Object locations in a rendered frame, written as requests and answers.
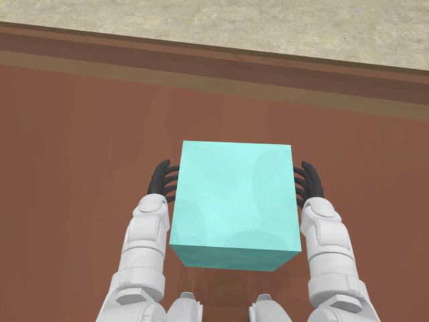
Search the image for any right robot forearm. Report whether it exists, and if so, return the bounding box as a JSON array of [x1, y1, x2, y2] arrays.
[[300, 197, 381, 322]]

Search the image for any right robot thigh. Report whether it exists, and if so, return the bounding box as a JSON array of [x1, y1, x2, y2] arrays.
[[249, 300, 292, 322]]

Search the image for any robot thigh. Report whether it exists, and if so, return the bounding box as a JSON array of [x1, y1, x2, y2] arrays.
[[166, 298, 203, 322], [249, 300, 292, 322]]

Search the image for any robot right hand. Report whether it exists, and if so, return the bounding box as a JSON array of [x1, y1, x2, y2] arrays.
[[293, 161, 324, 209]]

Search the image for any left robot forearm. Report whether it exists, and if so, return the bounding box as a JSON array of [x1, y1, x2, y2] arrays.
[[96, 194, 170, 321]]

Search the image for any left robot upper arm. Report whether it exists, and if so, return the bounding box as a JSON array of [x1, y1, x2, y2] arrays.
[[96, 301, 168, 322]]

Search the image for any carton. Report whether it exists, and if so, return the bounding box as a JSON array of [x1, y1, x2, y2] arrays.
[[169, 141, 302, 272]]

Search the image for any left robot thigh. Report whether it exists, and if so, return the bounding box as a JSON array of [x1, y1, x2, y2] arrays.
[[166, 298, 203, 322]]

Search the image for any right robot upper arm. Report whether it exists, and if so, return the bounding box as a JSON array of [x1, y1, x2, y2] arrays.
[[307, 306, 376, 322]]

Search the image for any robot left hand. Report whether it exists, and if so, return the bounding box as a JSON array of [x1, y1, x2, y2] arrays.
[[147, 160, 180, 203]]

